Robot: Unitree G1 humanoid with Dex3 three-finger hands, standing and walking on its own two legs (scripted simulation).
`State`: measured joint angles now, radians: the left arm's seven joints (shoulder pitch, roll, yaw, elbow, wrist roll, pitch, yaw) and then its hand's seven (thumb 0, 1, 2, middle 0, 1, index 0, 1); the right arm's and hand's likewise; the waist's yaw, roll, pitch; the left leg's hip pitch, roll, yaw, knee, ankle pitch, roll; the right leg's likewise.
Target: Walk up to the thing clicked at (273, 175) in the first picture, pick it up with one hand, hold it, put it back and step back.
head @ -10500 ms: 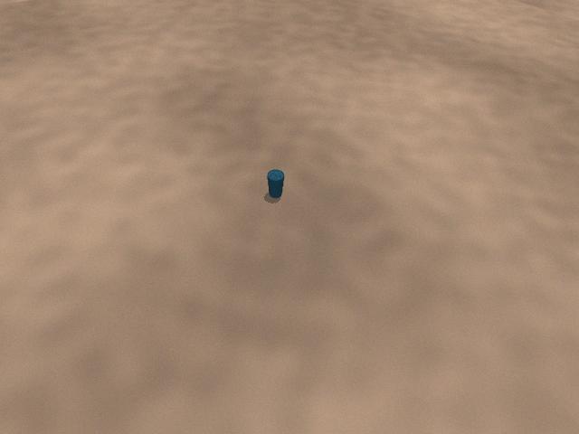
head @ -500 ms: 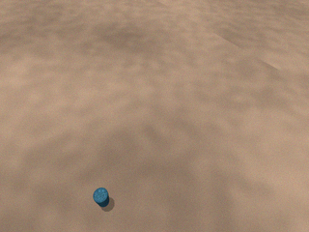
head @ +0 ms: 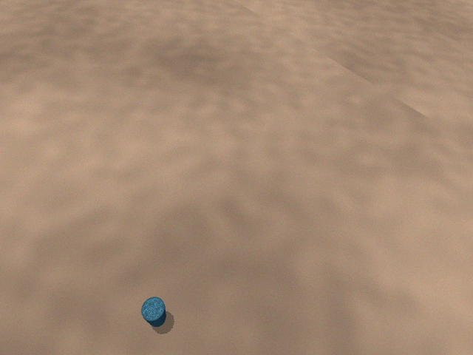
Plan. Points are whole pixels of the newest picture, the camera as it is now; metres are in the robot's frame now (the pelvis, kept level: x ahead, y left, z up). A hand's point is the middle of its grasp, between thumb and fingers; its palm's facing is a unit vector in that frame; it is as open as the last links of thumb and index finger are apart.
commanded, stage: walk up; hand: left
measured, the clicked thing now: (155, 313) +0.38 +0.25 -0.71
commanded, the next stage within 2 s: stand in 0.92 s
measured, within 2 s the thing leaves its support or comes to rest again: neither
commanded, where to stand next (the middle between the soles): +0.01 +0.00 m, yaw +1 degrees
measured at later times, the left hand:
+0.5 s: hand out of the picture +0.06 +0.25 -0.15, palm faces +0.02 -0.94 -0.33, open 7.4 cm
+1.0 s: hand out of the picture +0.07 +0.25 -0.15, palm faces +0.00 -0.94 -0.33, open 7.4 cm
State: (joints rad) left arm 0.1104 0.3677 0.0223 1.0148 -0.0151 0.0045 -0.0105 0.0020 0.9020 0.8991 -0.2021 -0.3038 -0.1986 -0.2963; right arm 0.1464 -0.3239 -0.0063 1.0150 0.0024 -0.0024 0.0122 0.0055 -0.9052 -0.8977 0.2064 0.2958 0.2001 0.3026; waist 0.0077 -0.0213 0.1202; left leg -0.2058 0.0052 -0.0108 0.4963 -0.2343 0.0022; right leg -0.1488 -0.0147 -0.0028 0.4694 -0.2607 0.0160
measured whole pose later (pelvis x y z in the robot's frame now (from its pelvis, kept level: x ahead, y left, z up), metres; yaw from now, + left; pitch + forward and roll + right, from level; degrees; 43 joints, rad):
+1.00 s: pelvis -0.01 +0.00 +0.01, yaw +1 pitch -2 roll +0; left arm 0.11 0.35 0.02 1.12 0.01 -0.01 -0.02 0.00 0.90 0.90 -0.20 -0.30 -0.20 -0.30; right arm 0.11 -0.34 0.00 1.12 -0.01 -0.01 0.02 0.00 -0.91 -0.90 0.21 0.30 0.20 0.30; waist -0.01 0.01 0.06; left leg -0.17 0.00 -0.03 0.34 -0.14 -0.01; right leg -0.11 -0.02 -0.02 0.32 -0.18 0.01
